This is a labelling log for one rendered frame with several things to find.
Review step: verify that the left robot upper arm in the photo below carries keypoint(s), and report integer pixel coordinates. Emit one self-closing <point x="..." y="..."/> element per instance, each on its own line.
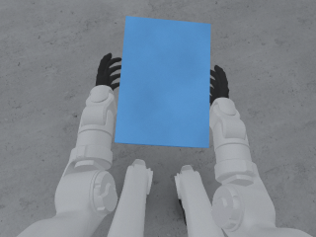
<point x="82" y="201"/>

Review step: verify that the right robot forearm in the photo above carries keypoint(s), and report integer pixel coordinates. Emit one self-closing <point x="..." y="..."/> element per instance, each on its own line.
<point x="231" y="146"/>

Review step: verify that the left robot hand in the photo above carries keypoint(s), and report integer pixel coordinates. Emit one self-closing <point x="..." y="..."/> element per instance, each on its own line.
<point x="104" y="71"/>

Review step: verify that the right robot hand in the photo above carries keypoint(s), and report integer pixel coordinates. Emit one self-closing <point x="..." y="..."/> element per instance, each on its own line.
<point x="220" y="84"/>

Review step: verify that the robot right thigh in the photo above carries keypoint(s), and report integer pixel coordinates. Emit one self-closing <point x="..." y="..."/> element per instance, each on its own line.
<point x="197" y="206"/>

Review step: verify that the carton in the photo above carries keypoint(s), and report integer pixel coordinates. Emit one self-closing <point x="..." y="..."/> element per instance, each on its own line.
<point x="164" y="85"/>

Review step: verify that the robot left shin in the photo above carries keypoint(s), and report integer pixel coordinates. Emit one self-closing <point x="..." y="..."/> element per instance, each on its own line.
<point x="138" y="162"/>

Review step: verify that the left robot forearm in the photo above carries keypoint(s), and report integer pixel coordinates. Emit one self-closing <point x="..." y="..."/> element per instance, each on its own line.
<point x="95" y="133"/>

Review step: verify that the right robot upper arm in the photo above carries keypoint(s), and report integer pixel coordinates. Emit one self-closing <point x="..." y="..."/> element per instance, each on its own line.
<point x="247" y="212"/>

